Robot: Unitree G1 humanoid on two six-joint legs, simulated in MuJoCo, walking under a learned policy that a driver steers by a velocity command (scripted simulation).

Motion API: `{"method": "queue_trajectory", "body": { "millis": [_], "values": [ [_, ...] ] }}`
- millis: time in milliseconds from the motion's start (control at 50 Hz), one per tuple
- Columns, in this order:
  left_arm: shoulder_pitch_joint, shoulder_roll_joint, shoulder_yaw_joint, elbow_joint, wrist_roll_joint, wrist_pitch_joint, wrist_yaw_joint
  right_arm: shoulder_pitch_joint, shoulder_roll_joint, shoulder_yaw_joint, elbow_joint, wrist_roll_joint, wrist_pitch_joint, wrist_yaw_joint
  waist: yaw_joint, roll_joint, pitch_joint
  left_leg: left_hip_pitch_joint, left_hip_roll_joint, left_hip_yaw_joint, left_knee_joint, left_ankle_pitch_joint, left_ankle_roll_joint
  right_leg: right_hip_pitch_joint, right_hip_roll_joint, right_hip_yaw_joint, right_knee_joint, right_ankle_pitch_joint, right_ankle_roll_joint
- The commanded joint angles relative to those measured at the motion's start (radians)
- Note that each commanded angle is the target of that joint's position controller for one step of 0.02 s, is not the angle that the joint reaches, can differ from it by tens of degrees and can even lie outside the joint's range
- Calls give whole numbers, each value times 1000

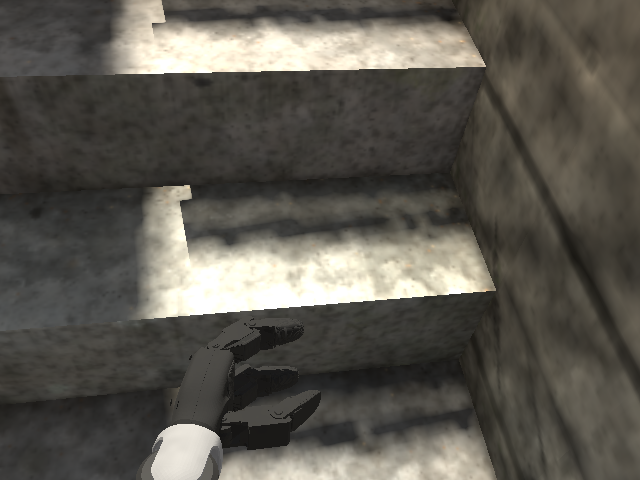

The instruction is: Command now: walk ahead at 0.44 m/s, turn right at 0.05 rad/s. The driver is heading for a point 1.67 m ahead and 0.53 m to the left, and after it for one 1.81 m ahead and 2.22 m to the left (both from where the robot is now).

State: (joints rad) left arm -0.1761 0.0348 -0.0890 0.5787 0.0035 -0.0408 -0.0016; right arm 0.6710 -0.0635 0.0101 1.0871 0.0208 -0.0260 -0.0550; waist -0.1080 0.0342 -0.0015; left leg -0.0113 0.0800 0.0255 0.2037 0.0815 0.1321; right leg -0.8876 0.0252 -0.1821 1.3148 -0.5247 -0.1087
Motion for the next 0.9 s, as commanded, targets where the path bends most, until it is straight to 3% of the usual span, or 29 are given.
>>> {"method": "queue_trajectory", "body": {
  "millis": [20, 40, 80, 100, 140, 180, 200, 240, 280, 300, 380, 440, 480, 500, 520, 540, 560, 580, 600, 620, 640, 660, 680, 700, 720, 740, 780, 840, 900],
  "values": [
    [647, 372, 163, 253, 61, 42, 25, -291, -212, -47, -182, 7, -28, 37, 312, -412, -363, -588, -126, -127, 1057, 124, 58, 943, -331, 1071, -851, -161, -274],
    [645, 285, 145, 294, 80, 37, 46, -342, -140, -41, -198, 0, -57, 74, 304, -255, -306, -715, -191, -339, 1605, -99, 41, 782, -384, 1285, -955, -424, -267],
    [490, 196, 134, 382, 32, 24, 28, -430, 15, 7, -333, 3, -51, 75, 135, -16, 22, -968, -204, -299, 1905, -103, 52, 466, -350, 895, -841, -282, -140],
    [440, 89, 107, 413, 38, 16, 19, -367, 23, 18, -335, -11, -38, 60, 54, 60, 88, -995, -193, -280, 1908, -95, 56, 363, -287, 684, -782, -140, -70],
    [357, 3, 76, 428, 42, 6, -3, -247, 32, 35, -323, 11, -4, 43, -42, -2, 122, -1019, -170, -270, 1925, -120, 46, 292, -239, 452, -799, 19, -5],
    [386, 53, 75, 447, 40, -30, -34, -359, 53, 57, -386, 8, 0, 33, -40, -49, 112, -1143, -128, -232, 1964, -21, 32, 294, -221, 341, -856, 69, -20],
    [430, 98, 87, 455, 41, -37, -33, -355, 21, 57, -396, -3, -13, 36, -30, -85, 76, -1167, -109, -184, 1898, 3, 3, 312, -214, 324, -903, 32, -53],
    [500, 127, 84, 462, 54, -34, -29, -372, -23, 45, -377, 36, -9, 29, 2, -165, 82, -1220, -111, -139, 2056, -44, -37, 304, -234, 360, -972, -35, -85],
    [569, 130, 78, 480, 51, -36, -16, -473, -28, 43, -403, 38, 5, 16, 53, -212, 123, -1368, -93, -143, 2179, -91, -70, 377, -282, 423, -1026, -68, -96],
    [631, 142, 80, 499, 46, -34, -5, -583, 3, 57, -453, 39, 7, 13, 101, -216, 148, -1491, -89, -155, 2277, -131, -75, 477, -307, 438, -1040, 11, -93],
    [739, 153, 93, 489, 22, -33, 31, -650, -10, 62, -511, 35, 1, 13, 150, -156, 119, -1565, -2, -152, 2137, -137, -130, 656, -344, 409, -1063, 82, -90],
    [840, 190, 120, 499, -6, -23, 74, -781, 32, 86, -598, 31, 2, 24, 190, -187, 103, -1633, 112, -62, 1997, -229, -177, 805, -390, 422, -1180, 67, -100],
    [854, 234, 143, 492, -30, -2, 94, -884, 53, 106, -667, 7, 0, 46, 206, -195, 91, -1383, 161, 62, 1643, -324, -166, 762, -375, 328, -1316, 169, -76],
    [907, 227, 151, 507, -66, 10, 109, -1021, 100, 138, -727, 11, -5, 63, 245, -211, 107, -1139, 156, 75, 1437, -515, -137, 642, -389, 292, -1405, 287, -71],
    [876, 246, 150, 510, -54, 27, 114, -955, 111, 140, -726, 36, 4, 73, 181, -225, 52, -866, 101, 120, 1289, -634, -111, 595, -356, 195, -1411, 410, -63],
    [834, 307, 147, 513, -18, 6, 78, -869, 9, 85, -705, 55, 9, 77, 111, -420, -5, -665, -31, 234, 1311, -793, -61, 616, -342, 134, -1315, 1304, -84],
    [801, 331, 137, 522, 28, -21, 43, -635, -103, 32, -655, 23, -2, 79, -12, -399, -168, -469, -71, 149, 1220, -719, -4, 759, -348, 116, -1095, 1816, -81],
    [724, 418, 156, 511, 5, -45, 17, -442, -207, -18, -589, -3, 6, 69, -126, -410, -265, -372, -79, 47, 992, -687, 26, 862, -347, 128, -894, 1934, -59],
    [618, 385, 159, 427, -36, -77, -6, -248, -328, -62, -527, -50, 21, 58, -185, -105, -344, -94, 116, -513, 698, -736, 117, 501, -276, 207, -521, 1777, -18],
    [562, 246, 149, 396, -33, -106, -37, -16, -451, -100, -375, -55, 44, 35, -169, 375, -457, 89, 239, -1098, 70, -1191, 154, 241, -26, 312, -95, 594, -12],
    [497, 166, 157, 370, -29, -124, -63, -42, -398, -85, -336, -34, 34, 12, -102, 331, -418, -29, 299, -1275, -62, -1374, 38, 106, 70, 577, 464, 469, 7],
    [401, 58, 132, 284, -20, -121, -70, -181, -333, -69, -304, 3, 35, 18, -8, 258, -251, -171, 313, -1100, -23, -1300, -65, -41, 75, 575, 691, 500, -13],
    [310, 42, 114, 214, -9, -97, -61, -311, -218, -39, -269, -15, 19, 49, 61, 136, -68, -367, 288, -820, 111, -1125, -74, -108, 21, 472, 732, 556, -37],
    [330, 44, 102, 180, -1, -71, -48, -413, -99, -12, -231, -29, 0, 64, 139, 70, 38, -526, 245, -581, 239, -991, -111, -137, -16, 438, 751, 619, -58],
    [407, 35, 79, 187, -5, -56, -52, -457, -2, 11, -190, -52, -9, 67, 179, 133, 57, -574, 196, -430, 289, -862, -142, -151, 7, 459, 810, 651, -85],
    [461, 47, 74, 213, -11, -55, -57, -440, 40, 20, -155, -63, -16, 78, 199, 115, 40, -544, 155, -297, 301, -728, -161, -193, 11, 458, 827, 696, -105],
    [430, 12, 46, 214, -13, -48, -34, -368, 9, 15, -100, -71, -24, 81, 187, 59, 54, -465, 140, -144, 267, -465, -204, -339, 43, 449, 847, 749, -97],
    [348, 3, 20, 195, -22, -24, -34, -357, -37, 41, -69, -118, -16, 78, 194, 29, 49, -464, 144, -52, 199, -317, -210, -521, 69, 393, 1081, 785, -46],
    [203, -2, -12, 138, -35, -28, -35, -322, -33, 74, -40, -83, -21, 82, 178, 25, 105, -552, 87, 84, 145, -170, -244, -579, 88, 322, 1049, 837, -43]
  ]
}}
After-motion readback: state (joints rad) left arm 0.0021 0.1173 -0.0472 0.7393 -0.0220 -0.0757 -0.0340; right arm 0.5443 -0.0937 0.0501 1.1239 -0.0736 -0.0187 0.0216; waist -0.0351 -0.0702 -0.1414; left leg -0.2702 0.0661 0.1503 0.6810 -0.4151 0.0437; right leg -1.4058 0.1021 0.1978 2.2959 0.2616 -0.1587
